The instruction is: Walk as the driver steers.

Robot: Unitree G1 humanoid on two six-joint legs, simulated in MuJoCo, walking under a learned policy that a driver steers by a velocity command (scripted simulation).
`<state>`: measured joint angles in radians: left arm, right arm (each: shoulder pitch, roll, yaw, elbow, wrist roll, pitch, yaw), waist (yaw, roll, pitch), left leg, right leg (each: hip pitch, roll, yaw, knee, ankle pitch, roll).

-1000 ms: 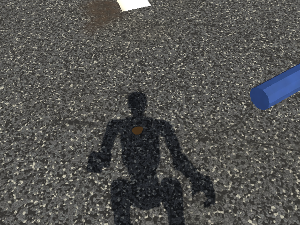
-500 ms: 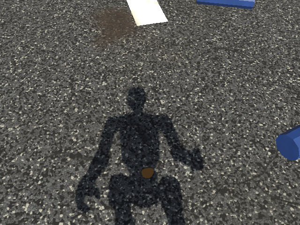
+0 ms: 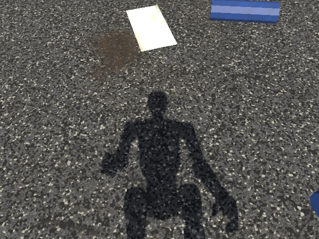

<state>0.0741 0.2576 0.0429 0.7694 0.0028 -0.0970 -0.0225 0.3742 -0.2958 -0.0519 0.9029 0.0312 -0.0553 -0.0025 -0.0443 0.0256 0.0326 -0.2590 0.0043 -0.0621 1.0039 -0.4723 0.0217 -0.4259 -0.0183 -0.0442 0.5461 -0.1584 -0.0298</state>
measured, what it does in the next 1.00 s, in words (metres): walks ahead: left foot, then right foot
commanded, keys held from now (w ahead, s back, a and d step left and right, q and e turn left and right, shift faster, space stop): w+q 0.12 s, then no key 0.88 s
